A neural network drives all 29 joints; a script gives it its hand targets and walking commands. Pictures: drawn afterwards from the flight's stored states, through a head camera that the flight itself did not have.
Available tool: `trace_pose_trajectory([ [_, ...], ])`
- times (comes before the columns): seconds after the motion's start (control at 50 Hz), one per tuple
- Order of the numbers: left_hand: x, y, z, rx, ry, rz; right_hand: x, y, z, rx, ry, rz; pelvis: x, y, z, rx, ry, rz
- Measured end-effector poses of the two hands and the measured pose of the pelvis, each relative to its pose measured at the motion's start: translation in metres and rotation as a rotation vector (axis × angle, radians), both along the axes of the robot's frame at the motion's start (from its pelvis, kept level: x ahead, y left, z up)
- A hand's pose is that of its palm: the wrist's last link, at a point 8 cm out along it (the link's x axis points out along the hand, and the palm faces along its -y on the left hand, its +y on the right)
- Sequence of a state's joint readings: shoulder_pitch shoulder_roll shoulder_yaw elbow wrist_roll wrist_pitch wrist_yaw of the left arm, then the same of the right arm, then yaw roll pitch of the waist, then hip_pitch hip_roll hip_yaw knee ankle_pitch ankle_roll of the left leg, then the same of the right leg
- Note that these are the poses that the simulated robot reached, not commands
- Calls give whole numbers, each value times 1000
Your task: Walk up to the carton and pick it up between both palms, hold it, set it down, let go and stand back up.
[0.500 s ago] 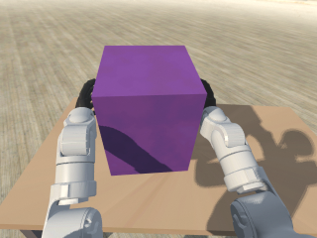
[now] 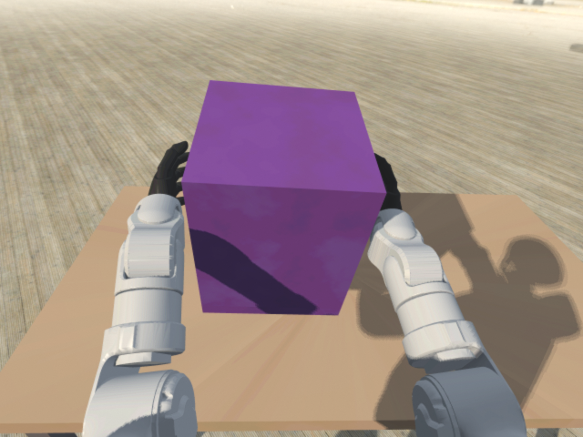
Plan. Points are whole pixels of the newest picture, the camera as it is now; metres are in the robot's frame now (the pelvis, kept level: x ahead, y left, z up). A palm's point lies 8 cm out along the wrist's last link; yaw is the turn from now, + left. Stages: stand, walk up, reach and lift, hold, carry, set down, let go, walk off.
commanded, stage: set down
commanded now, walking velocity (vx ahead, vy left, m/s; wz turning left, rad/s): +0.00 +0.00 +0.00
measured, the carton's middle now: (277, 204) +0.39 -0.02 +0.19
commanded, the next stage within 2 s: none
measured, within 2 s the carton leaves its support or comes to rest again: neither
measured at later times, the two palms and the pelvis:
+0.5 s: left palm (163, 229) +0.39 +0.14 +0.16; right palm (365, 232) +0.36 -0.15 +0.15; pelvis +0.00 +0.00 +0.00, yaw +0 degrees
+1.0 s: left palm (184, 242) +0.40 +0.12 +0.12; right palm (376, 255) +0.35 -0.17 +0.11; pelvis +0.01 +0.01 +0.00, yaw -1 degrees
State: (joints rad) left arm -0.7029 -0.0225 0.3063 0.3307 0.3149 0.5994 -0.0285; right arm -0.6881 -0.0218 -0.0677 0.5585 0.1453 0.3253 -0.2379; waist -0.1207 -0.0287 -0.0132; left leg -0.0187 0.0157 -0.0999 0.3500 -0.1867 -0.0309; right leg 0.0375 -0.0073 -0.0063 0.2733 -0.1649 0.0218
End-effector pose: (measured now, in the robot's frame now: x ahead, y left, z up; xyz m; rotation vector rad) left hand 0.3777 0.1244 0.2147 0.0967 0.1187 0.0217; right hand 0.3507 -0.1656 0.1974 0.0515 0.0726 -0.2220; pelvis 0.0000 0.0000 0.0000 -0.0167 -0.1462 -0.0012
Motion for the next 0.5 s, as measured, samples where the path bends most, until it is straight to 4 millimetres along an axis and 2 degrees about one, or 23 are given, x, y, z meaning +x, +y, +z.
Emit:
trace_pose_trajectory([
  [0.12,5,-6,-15,24,0,-26,-3,-5,-26,-9,-5,-28,-1,3,0,2,-11,-7],
  [0.26,0,-1,-45,-3,26,-21,-8,0,-49,-25,14,-26,-3,3,1,-1,-8,-7],
  [0.38,4,8,-64,-12,61,-3,1,9,-55,-45,38,-4,-6,3,0,1,22,-8],
  [0.5,12,15,-58,-28,18,1,12,15,-47,-38,-9,-1,0,3,1,-3,57,2],
])
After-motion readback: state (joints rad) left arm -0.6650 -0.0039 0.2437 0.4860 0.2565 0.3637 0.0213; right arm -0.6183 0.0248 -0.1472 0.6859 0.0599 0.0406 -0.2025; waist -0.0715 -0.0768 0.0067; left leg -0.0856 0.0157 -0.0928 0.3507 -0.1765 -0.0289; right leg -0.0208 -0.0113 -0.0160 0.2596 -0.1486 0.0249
